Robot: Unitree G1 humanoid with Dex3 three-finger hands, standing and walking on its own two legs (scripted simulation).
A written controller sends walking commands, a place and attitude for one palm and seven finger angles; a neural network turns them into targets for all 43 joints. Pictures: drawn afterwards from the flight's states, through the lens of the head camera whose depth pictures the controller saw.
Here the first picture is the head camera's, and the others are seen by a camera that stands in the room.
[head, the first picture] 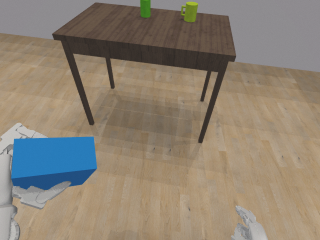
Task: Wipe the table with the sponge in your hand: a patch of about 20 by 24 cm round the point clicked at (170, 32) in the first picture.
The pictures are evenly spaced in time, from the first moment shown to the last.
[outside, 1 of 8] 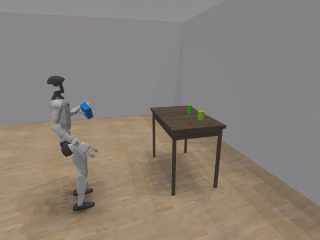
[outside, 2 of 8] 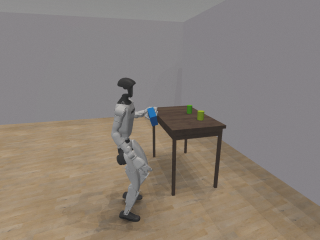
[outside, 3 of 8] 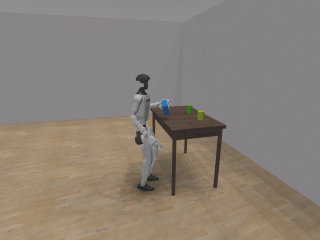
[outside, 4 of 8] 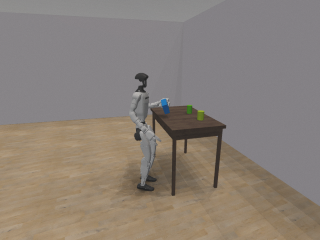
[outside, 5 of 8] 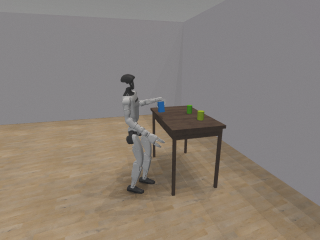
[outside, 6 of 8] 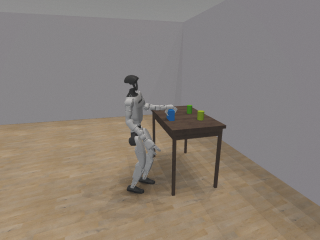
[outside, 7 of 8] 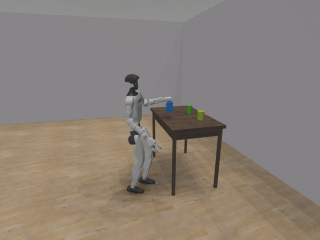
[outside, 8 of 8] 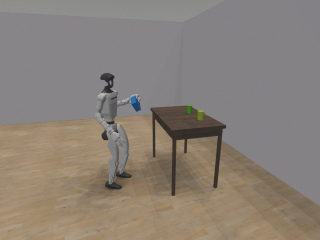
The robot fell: no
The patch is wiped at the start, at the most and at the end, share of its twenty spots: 0.00 1.00 1.00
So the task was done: yes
